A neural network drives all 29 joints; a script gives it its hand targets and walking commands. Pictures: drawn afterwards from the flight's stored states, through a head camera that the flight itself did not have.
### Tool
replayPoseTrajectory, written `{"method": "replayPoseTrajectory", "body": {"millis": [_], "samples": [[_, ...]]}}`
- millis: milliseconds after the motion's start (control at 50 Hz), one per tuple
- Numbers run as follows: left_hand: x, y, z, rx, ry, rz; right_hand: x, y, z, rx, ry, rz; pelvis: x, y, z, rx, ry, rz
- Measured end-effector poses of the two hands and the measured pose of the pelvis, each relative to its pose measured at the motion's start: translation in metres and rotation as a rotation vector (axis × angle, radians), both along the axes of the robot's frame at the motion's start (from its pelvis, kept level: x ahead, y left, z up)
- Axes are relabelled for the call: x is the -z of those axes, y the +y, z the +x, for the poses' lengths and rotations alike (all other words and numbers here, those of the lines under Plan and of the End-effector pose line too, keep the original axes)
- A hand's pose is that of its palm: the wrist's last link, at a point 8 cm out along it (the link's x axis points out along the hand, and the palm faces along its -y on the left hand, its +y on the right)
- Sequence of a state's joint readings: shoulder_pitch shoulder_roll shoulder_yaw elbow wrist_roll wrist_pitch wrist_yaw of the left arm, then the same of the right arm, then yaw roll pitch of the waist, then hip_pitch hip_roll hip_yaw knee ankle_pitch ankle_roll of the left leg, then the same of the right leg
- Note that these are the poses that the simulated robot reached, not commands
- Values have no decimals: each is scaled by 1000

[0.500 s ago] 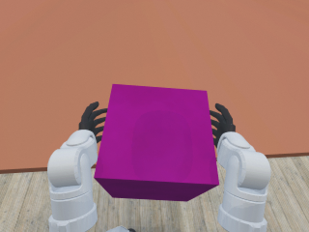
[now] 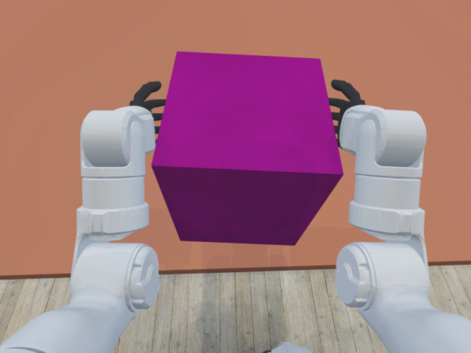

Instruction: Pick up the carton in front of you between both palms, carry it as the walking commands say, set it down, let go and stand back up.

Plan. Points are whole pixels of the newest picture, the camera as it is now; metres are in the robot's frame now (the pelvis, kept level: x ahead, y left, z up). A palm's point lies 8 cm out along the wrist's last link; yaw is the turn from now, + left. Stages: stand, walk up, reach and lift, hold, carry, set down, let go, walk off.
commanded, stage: carry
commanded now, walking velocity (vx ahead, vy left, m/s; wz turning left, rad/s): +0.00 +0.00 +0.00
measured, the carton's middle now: (242, 159) +0.39 +0.00 +0.09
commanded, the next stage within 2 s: none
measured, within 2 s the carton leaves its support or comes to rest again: neither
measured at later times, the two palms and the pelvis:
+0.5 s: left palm (131, 129) +0.44 +0.19 +0.11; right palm (310, 127) +0.44 -0.11 +0.11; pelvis +0.06 +0.03 +0.01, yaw -1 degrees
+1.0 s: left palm (131, 124) +0.44 +0.18 +0.12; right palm (313, 116) +0.45 -0.12 +0.13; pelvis +0.08 +0.02 +0.00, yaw +1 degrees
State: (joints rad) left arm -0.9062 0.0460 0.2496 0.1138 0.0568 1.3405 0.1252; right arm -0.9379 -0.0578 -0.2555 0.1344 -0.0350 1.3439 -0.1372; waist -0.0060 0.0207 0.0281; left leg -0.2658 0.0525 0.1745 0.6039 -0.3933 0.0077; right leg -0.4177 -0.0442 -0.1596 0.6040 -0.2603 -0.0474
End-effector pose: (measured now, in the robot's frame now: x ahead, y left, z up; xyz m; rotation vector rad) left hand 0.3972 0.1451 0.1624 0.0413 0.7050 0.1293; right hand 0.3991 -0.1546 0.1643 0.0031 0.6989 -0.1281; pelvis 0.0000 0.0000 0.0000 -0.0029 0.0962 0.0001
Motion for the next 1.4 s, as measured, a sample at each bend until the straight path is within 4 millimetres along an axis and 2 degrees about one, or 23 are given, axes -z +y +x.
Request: {"method": "replayPoseTrajectory", "body": {"millis": [60, 140, 260, 420, 500, 620, 740, 940, 1080, 1400], "samples": [[8, 4, 13, -17, 32, -21, 4, 5, 17, 3, 33, 4, -4, 0, 8, -1, 15, 1], [26, 11, 22, -39, 81, -48, 19, 12, 29, 15, 82, 12, -10, 3, 18, -3, 28, -2], [48, 21, 25, -73, 88, -68, 40, 22, 36, 21, 90, 33, -18, 6, 35, -1, 32, -7], [58, 38, 38, -55, 8, -91, 45, 39, 42, 42, 7, 16, -8, 26, 54, 10, 29, -11], [56, 41, 44, -38, 20, -74, 50, 40, 41, 43, 18, 13, -10, 31, 63, 6, 24, -26], [41, 29, 60, -19, -21, -41, 45, 29, 52, 39, -23, 22, -2, 27, 80, -2, 3, -9], [46, 22, 62, -6, 37, -3, 51, 21, 58, 24, 36, 24, -1, 26, 93, -7, -4, -16], [41, 34, 49, -30, 32, -13, 36, 34, 58, -27, 31, -16, 1, 21, 88, -11, -16, -8], [39, 38, 31, -36, 46, -7, 37, 38, 42, -41, 44, -19, 2, 20, 78, -16, -40, -8], [26, 28, 1, -10, 53, 1, 25, 28, 5, -25, 51, -22, -2, 19, 51, -12, -69, -4]]}}
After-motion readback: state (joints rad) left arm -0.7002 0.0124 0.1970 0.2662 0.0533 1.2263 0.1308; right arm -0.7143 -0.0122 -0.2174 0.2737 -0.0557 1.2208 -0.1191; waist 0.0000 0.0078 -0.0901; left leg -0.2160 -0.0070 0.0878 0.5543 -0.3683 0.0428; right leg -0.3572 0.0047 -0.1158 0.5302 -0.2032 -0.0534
